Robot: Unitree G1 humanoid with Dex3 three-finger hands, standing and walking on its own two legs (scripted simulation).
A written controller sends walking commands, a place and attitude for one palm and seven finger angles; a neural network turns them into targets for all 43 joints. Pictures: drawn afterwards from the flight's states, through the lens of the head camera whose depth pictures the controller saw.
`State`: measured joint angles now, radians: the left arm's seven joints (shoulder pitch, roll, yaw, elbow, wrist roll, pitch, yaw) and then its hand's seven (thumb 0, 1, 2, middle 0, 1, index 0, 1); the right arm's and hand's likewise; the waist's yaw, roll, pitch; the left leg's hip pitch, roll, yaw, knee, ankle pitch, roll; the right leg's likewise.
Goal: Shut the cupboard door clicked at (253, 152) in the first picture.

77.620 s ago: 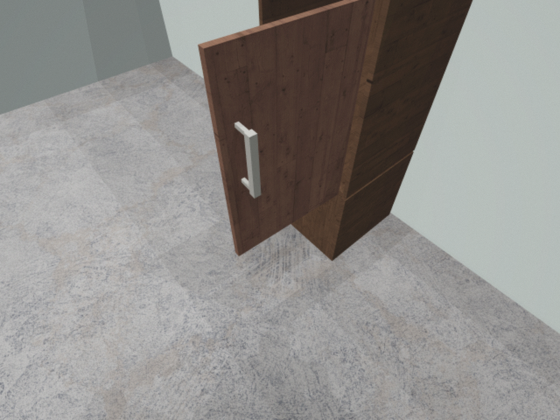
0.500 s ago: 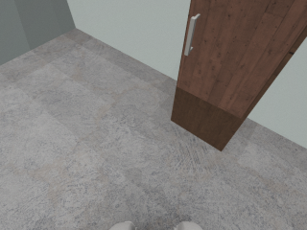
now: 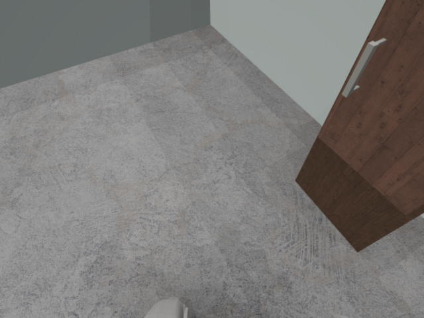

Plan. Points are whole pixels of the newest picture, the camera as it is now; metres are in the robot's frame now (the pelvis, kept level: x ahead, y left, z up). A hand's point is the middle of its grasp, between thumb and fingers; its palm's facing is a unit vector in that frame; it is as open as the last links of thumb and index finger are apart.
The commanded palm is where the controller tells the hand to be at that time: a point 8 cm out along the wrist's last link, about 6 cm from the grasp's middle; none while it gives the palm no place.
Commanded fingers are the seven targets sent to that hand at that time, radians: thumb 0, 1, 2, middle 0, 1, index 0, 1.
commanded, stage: walk to a spot facing it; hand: left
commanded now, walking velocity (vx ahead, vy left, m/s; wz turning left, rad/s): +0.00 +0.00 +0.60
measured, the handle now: (363, 69) +0.74 -0.39 +0.01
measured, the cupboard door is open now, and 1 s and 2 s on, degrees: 2 2 2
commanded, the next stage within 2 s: turn to face it in 1.30 s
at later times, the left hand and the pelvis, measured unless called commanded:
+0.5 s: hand out of the picture +0.04 +0.20 -0.15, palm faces +0.31 -0.89 -0.33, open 7.4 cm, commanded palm none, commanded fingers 0.00 0.90 0.90 -0.20 -0.30 -0.20 -0.30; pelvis +0.02 -0.03 -0.01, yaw +18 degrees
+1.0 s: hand out of the picture +0.02 +0.24 -0.16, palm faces +0.58 -0.78 -0.25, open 7.4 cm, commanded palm none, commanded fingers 0.00 0.90 0.90 -0.20 -0.30 -0.20 -0.30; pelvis +0.08 +0.01 +0.00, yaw +36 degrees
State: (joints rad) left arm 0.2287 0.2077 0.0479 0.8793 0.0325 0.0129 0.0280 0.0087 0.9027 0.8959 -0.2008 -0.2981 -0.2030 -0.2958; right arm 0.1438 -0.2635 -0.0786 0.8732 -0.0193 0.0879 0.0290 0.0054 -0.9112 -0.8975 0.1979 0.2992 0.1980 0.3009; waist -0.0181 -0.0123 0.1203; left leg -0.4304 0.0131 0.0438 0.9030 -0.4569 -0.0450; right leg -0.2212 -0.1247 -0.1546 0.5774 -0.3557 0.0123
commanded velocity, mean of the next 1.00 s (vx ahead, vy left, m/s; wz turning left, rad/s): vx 0.13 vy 0.00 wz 0.59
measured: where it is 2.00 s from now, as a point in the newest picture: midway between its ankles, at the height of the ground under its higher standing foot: (186, 298)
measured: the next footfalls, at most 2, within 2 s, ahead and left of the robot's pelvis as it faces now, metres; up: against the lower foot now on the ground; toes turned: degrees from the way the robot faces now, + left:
left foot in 0.08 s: +0.03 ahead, +0.14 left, +0.00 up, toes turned +7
right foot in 0.38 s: +0.10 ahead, -0.11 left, +0.00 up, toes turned +11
